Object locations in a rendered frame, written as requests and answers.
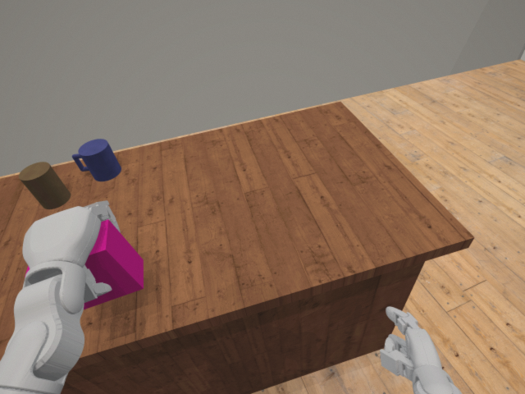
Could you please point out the robot right forearm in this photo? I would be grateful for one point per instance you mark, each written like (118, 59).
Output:
(429, 379)

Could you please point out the right robot hand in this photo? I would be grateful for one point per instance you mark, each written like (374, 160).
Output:
(402, 357)

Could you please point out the left robot hand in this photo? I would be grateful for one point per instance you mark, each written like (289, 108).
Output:
(69, 236)

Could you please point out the sponge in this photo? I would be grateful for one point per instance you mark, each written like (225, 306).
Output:
(115, 262)

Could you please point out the robot left forearm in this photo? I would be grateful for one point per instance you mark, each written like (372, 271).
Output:
(48, 339)

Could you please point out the table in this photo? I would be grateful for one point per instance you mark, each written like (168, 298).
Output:
(271, 250)

